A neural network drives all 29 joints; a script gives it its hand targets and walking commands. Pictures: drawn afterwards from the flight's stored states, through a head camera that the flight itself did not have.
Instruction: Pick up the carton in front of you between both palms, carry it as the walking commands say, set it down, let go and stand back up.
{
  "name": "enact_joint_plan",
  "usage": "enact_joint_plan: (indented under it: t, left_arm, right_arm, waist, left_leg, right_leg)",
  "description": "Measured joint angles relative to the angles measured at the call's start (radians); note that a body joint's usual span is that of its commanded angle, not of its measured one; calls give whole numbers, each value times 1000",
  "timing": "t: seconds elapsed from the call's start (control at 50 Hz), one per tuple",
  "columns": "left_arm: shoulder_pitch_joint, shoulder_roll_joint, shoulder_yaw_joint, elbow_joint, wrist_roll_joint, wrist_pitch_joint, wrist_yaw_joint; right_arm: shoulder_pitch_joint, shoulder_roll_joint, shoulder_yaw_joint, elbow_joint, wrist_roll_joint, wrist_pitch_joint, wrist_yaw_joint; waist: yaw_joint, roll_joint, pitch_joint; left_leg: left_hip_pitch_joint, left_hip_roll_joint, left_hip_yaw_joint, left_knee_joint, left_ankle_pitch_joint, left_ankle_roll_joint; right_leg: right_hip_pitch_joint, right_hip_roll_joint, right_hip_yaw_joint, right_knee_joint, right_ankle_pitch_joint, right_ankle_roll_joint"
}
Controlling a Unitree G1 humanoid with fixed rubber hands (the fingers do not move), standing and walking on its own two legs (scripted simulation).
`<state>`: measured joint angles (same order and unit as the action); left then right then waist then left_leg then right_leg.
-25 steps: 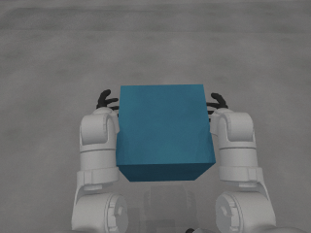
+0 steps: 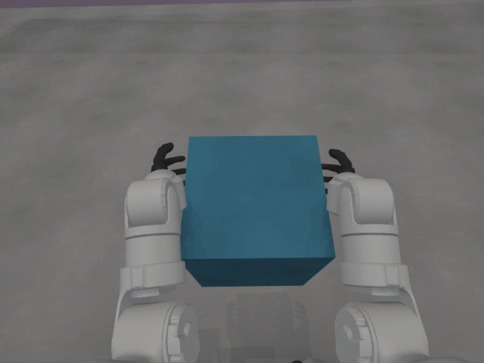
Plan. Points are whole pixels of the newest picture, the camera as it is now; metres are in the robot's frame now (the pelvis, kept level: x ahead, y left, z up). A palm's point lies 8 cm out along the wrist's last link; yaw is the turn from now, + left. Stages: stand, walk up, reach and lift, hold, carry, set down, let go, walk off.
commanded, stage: carry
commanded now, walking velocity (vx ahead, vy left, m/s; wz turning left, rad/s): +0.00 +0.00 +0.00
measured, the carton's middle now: (252, 219) +0.35 +0.00 +0.03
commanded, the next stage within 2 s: none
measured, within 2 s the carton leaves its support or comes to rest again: neither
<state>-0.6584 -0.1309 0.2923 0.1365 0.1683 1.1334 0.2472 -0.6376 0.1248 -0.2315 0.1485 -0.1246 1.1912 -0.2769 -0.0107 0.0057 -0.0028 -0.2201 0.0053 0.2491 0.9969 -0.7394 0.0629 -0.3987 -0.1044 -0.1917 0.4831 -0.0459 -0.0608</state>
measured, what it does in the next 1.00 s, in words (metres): stands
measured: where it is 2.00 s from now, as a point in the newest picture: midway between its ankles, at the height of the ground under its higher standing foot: outside the picture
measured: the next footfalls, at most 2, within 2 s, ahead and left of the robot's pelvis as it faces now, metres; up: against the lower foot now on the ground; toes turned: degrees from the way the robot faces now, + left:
none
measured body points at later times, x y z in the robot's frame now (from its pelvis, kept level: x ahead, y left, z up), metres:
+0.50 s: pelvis +0.00 -0.02 +0.00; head -0.02 -0.04 +0.45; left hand +0.35 +0.13 +0.13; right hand +0.34 -0.17 +0.11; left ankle -0.10 +0.05 -0.66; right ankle +0.14 -0.10 -0.73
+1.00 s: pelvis +0.00 -0.01 +0.00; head -0.01 -0.02 +0.45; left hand +0.36 +0.14 +0.13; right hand +0.36 -0.15 +0.11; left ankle -0.10 +0.06 -0.66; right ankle +0.14 -0.10 -0.73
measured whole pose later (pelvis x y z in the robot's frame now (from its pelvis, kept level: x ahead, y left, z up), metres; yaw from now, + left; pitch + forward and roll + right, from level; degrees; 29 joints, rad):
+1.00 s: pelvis +0.00 -0.01 +0.00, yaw +0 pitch -1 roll +2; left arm -0.64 -0.14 0.30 0.11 0.17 1.12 0.25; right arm -0.65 0.13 -0.23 0.16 -0.14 1.17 -0.27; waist -0.01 -0.01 -0.02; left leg -0.25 0.01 0.24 1.00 -0.73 0.06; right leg -0.42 -0.10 -0.19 0.47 -0.03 -0.07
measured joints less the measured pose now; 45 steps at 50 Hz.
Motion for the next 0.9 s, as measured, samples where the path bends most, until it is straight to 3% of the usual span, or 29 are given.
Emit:
enact_joint_plan:
  t: [0.14,0.3,0.42,0.6,0.9]
  left_arm:
    - [10,-4,11,-3,-1,1,-3]
    - [23,-7,11,-21,8,1,-5]
    - [12,-10,12,-12,9,-9,-6]
    - [29,-9,25,-21,5,-2,-10]
    - [28,-11,15,-31,6,-12,-5]
  right_arm:
    - [5,5,8,-3,-11,7,2]
    - [-15,7,-1,20,-20,-1,11]
    - [-8,-5,11,8,-10,-4,9]
    - [-7,1,24,20,-5,0,-3]
    - [-16,-2,14,18,-7,-14,5]
  waist:
    - [17,-19,6]
    - [-7,-24,-6]
    - [0,-13,-10]
    - [-17,-16,-22]
    - [-5,-12,-20]
  left_leg:
    - [-7,-8,4,-21,20,-6]
    - [-20,-6,-3,-13,22,-12]
    - [-27,0,3,-5,19,-17]
    - [-24,-6,-5,-29,29,-18]
    - [-33,-8,-9,-23,20,-9]
  right_leg:
    - [-8,-7,4,-17,14,-9]
    - [-16,-6,-1,-14,15,-15]
    - [-28,-2,6,-6,13,-19]
    - [-21,-2,3,-29,18,-17]
    - [-28,0,4,-32,20,-7]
